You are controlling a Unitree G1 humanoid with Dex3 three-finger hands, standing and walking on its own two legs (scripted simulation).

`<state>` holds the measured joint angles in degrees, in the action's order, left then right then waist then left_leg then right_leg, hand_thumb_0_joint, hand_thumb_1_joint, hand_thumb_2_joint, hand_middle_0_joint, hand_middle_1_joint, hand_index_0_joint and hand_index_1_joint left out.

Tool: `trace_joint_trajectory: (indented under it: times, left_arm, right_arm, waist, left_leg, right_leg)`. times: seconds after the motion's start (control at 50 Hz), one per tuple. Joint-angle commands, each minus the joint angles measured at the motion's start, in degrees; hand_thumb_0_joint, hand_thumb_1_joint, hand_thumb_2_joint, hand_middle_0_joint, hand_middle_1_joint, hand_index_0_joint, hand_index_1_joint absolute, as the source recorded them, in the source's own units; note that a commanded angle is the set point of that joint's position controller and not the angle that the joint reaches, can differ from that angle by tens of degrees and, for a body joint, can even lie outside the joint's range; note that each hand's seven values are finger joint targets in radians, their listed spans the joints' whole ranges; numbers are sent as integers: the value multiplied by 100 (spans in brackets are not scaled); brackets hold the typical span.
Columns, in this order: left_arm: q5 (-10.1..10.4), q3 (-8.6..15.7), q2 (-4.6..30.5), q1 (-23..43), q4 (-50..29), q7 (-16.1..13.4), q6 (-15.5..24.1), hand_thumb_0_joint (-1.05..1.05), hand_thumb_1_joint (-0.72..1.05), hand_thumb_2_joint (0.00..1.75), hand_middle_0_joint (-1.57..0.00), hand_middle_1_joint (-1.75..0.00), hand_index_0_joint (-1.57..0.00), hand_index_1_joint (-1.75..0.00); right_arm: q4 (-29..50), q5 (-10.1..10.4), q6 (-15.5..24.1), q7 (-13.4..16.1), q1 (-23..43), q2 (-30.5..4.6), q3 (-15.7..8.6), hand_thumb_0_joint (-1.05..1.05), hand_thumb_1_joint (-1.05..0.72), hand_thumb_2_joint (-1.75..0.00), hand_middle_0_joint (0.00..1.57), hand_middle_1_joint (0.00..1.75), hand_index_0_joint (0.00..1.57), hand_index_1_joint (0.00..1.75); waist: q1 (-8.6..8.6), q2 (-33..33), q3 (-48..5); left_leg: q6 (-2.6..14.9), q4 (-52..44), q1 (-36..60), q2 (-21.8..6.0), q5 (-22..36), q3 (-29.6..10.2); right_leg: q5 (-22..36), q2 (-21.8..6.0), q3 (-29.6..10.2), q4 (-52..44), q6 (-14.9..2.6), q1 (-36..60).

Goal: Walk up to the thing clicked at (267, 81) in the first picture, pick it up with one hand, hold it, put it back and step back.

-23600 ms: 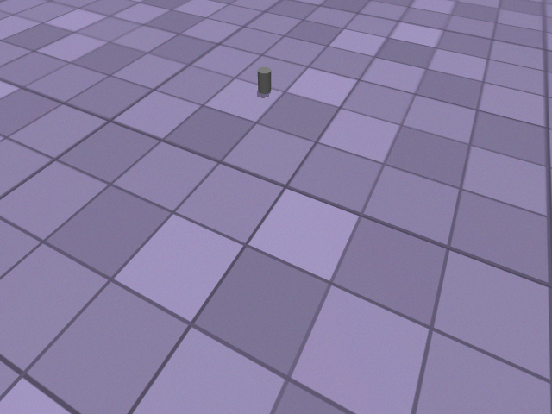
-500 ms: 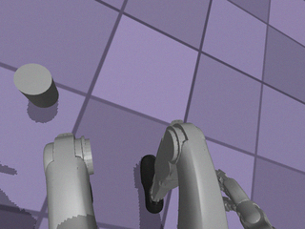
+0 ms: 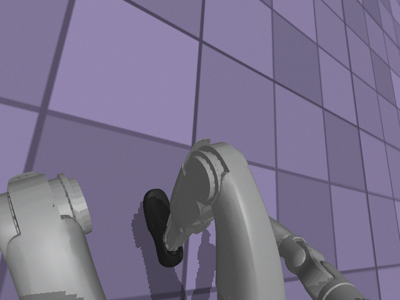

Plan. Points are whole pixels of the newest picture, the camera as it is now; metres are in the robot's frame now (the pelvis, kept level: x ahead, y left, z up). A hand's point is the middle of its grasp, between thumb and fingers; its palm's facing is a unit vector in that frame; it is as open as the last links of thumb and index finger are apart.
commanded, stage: close in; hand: left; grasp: from the side
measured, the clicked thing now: out of the picture +0.48 +0.28 -0.22
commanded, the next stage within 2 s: close in 0.28 s
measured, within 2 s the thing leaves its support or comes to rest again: leaves its support in 1.64 s
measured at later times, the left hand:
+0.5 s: hand out of the picture +0.44 +0.29 -0.18, palm faces +0.37 -0.93 +0.00, open 17.4 cm
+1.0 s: hand out of the picture +0.45 +0.29 -0.18, palm faces +0.39 -0.92 -0.01, open 13.9 cm
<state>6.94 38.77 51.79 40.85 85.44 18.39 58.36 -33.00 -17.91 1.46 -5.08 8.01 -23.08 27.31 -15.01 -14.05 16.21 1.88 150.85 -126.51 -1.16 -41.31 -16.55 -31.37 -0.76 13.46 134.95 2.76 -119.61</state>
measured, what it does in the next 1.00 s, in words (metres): stands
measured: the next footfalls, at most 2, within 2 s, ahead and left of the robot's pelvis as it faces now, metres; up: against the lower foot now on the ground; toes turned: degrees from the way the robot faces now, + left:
none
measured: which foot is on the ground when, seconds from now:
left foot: down 0.00-1.00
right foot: down 0.00-1.00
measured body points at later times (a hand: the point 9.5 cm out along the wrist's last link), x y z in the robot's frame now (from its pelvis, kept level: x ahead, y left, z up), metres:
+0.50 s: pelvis -0.01 +0.00 +0.00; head +0.23 +0.18 +0.33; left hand +0.41 +0.34 -0.17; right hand +0.14 -0.25 -0.03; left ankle +0.08 +0.11 -0.26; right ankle +0.15 -0.12 -0.26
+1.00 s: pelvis +0.00 +0.00 +0.00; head +0.25 +0.18 +0.32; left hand +0.43 +0.34 -0.18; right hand +0.15 -0.25 -0.03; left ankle +0.08 +0.11 -0.26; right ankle +0.15 -0.12 -0.26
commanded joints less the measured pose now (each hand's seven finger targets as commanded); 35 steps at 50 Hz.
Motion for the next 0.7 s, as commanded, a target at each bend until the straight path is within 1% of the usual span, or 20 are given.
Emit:
trace_joint_trajectory:
  times: [0.0,0.02,0.04,0.08,0.14,0.2,0.24,0.28,0.3,0.34,0.36,0.38,0.4,0.42,0.44,0.48,0.58,0.64,0.66,0.68]
  left_arm:
    - [-59,-252,1171,1063,-716,-407,489,0,-61,1,-4,-11,-9,-7]
    - [-84,-295,1181,944,-664,-474,495,0,-61,2,-4,-11,-8,-7]
    - [-80,-418,1073,1038,-650,-515,512,0,-61,1,-4,-12,-9,-7]
    - [-85,-479,1067,1074,-596,-648,554,0,-61,2,-4,-11,-8,-7]
    - [-1,-590,858,1138,-528,-825,647,0,-61,4,-3,-12,-7,-7]
    - [-132,-653,945,1197,-464,-1019,768,0,-61,5,-3,-12,-7,-8]
    - [-163,-620,995,1098,-438,-1131,838,0,-61,7,-2,-12,-6,-8]
    - [-175,-585,1037,1152,-442,-1278,911,0,-61,7,-3,-11,-6,-8]
    - [-195,-508,1188,1148,-479,-1364,936,0,-61,8,-3,-12,-6,-9]
    - [-230,-490,1109,1011,-370,-1455,945,0,-61,9,-2,-12,-5,-9]
    - [-259,-548,1098,1021,-418,-1493,971,0,-61,10,-2,-12,-5,-9]
    - [-275,-530,1104,1049,-505,-1535,988,0,-58,11,-4,-9,-5,-8]
    - [-309,-584,1087,1019,-422,-1583,985,0,-50,11,-10,-13,-11,-11]
    - [-315,-586,1094,1023,-419,-1619,988,0,-46,15,-13,-16,-15,-14]
    - [-320,-558,1227,1076,-583,-1635,1019,0,-47,15,-14,-17,-16,-15]
    - [-304,-624,1095,1133,-476,-1656,1012,0,-42,18,-16,-19,-18,-17]
    - [-313,-721,1117,1229,-394,-1711,1038,0,-37,23,-18,-23,-20,-21]
    - [-323,-794,1030,1214,-281,-1737,1030,0,-34,25,-20,-24,-21,-22]
    - [-309,-756,1054,1185,-286,-1752,1020,0,-32,27,-21,-26,-23,-24]
    - [-302,-747,1082,1257,-271,-1768,1034,0,-32,29,-23,-28,-25,-26]
  right_arm:
    - [66,-129,-166,69,-354,-2081,-624,0,-92,-89,20,30,20,30]
    - [81,-160,-186,57,-322,-2061,-598,0,-91,-89,20,30,20,30]
    - [123,-158,-206,54,-270,-2075,-585,0,-92,-89,20,30,20,30]
    - [142,-192,-238,40,-246,-2096,-566,0,-92,-89,20,30,20,30]
    - [193,-227,-262,0,-245,-2078,-507,0,-92,-90,20,30,20,30]
    - [210,-265,-294,-28,-183,-2070,-461,0,-92,-89,20,30,20,30]
    - [205,-307,-336,-47,-202,-2065,-412,0,-91,-90,20,30,20,30]
    - [237,-317,-357,-55,-127,-2088,-398,0,-92,-90,20,30,20,30]
    - [263,-319,-370,-75,-137,-2084,-375,0,-91,-90,20,30,20,30]
    - [260,-342,-410,-86,-121,-2065,-372,0,-92,-90,20,30,20,30]
    - [260,-359,-416,-92,-110,-2057,-361,0,-92,-90,20,30,20,30]
    - [264,-356,-421,-87,-80,-2063,-375,0,-91,-90,20,30,20,30]
    - [251,-374,-430,-98,-101,-2060,-352,0,-91,-90,20,30,20,30]
    - [264,-374,-438,-94,-86,-2073,-346,0,-90,-90,20,30,20,30]
    - [257,-363,-436,-88,-64,-2074,-356,0,-90,-90,20,30,20,30]
    - [235,-375,-449,-93,-108,-2064,-327,0,-90,-90,20,30,20,30]
    - [227,-360,-476,-101,-61,-2096,-299,0,-90,-90,20,30,20,30]
    - [250,-360,-481,-111,-44,-2085,-295,0,-90,-90,20,30,20,30]
    - [226,-365,-485,-107,-76,-2090,-296,0,-89,-90,20,30,20,30]
    - [221,-372,-502,-106,-85,-2098,-275,0,-90,-90,20,30,20,30]
  waist:
    - [-537,3376,-3236]
    - [-501,3361,-3193]
    - [-583,3258,-3079]
    - [-604,3107,-3062]
    - [-700,2916,-3019]
    - [-706,2961,-2903]
    - [-685,3055,-3036]
    - [-681,3064,-2949]
    - [-640,3082,-2983]
    - [-634,3125,-2969]
    - [-642,3120,-2924]
    - [-668,3160,-2938]
    - [-704,3175,-2959]
    - [-712,3130,-2975]
    - [-675,3182,-3009]
    - [-793,3166,-3033]
    - [-840,3122,-2897]
    - [-857,3094,-2836]
    - [-847,3067,-2862]
    - [-894,3064,-2896]
  left_leg:
    - [-411,-2267,2476,-274,896,97]
    - [-393,-2247,2407,-279,828,101]
    - [-365,-2237,2309,-266,694,82]
    - [-344,-2210,2210,-285,586,31]
    - [-294,-2127,2093,-251,468,17]
    - [-315,-2174,2130,-262,445,-44]
    - [-337,-2131,2253,-275,664,-52]
    - [-341,-2148,2218,-283,621,-67]
    - [-328,-2144,2151,-276,577,-44]
    - [-346,-2153,2201,-285,591,-40]
    - [-335,-2130,2141,-283,563,-30]
    - [-349,-2155,2216,-304,600,-57]
    - [-346,-2127,2220,-297,642,-53]
    - [-344,-2118,2216,-305,670,-67]
    - [-332,-2090,2218,-306,669,-34]
    - [-343,-2071,2277,-315,795,-81]
    - [-341,-2097,2194,-327,613,-143]
    - [-339,-2077,2196,-334,672,-151]
    - [-333,-2059,2206,-337,708,-146]
    - [-345,-2064,2230,-336,737,-162]
  right_leg:
    - [568,298,519,-714,-307,1465]
    - [545,321,514,-722,-302,1514]
    - [491,312,521,-770,-289,1457]
    - [459,323,527,-762,-275,1476]
    - [450,340,544,-839,-233,1586]
    - [428,340,566,-823,-235,1536]
    - [599,363,562,-786,-232,1696]
    - [560,361,577,-785,-235,1657]
    - [536,384,567,-810,-242,1734]
    - [526,391,590,-820,-239,1741]
    - [523,401,580,-823,-238,1741]
    - [559,397,598,-809,-234,1698]
    - [603,403,605,-802,-226,1754]
    - [624,408,612,-802,-232,1764]
    - [642,423,583,-815,-232,1786]
    - [744,421,624,-793,-222,1807]
    - [642,430,670,-801,-221,1729]
    - [683,428,664,-787,-226,1689]
    - [721,428,645,-810,-220,1757]
    - [732,431,680,-815,-217,1757]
